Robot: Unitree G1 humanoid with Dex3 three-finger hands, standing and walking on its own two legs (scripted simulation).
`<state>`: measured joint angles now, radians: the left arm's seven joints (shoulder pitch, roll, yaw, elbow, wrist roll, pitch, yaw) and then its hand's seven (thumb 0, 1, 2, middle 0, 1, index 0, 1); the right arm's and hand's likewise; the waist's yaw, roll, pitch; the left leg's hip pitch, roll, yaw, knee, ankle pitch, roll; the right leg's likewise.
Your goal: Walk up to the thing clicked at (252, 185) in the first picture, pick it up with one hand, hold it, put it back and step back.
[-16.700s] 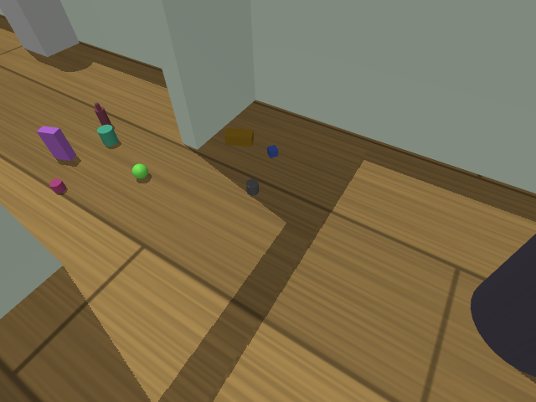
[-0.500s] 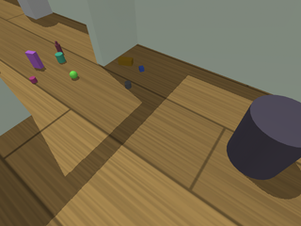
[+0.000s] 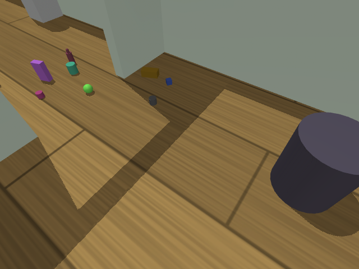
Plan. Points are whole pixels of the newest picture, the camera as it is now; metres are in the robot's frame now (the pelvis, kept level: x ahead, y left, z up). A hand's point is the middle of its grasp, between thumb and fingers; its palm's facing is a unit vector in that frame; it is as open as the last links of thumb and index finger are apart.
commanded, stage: stand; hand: left
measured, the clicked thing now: (152, 100) +1.49 +0.27 -0.75
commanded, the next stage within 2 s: walk up in 0.12 s
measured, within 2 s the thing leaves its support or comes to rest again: neither
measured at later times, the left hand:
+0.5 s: hand out of the picture +0.09 +0.35 -0.18, palm faces +0.02 -0.93 -0.37, open 7.4 cm
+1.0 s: hand (104, 168) +0.42 +0.28 -0.13, palm faces -0.01 -0.92 -0.39, open 7.4 cm
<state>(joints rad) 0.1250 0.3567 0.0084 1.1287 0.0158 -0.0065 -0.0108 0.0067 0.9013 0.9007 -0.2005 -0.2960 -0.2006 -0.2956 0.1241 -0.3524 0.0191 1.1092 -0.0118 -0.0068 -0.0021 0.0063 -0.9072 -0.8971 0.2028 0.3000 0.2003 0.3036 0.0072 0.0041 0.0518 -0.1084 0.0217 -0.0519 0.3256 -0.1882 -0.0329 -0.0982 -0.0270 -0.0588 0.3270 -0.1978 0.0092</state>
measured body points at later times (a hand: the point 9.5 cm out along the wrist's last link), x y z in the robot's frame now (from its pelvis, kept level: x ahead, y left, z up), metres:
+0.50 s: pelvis +0.08 +0.06 -0.02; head +0.09 +0.08 +0.42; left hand +0.09 +0.40 -0.16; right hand +0.17 -0.28 -0.11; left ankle +0.12 +0.18 -0.75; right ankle +0.01 -0.10 -0.70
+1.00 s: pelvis +0.31 +0.01 -0.02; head +0.33 -0.02 +0.43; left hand +0.42 +0.32 -0.10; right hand +0.35 -0.31 -0.15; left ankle +0.24 +0.16 -0.67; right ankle +0.37 -0.09 -0.75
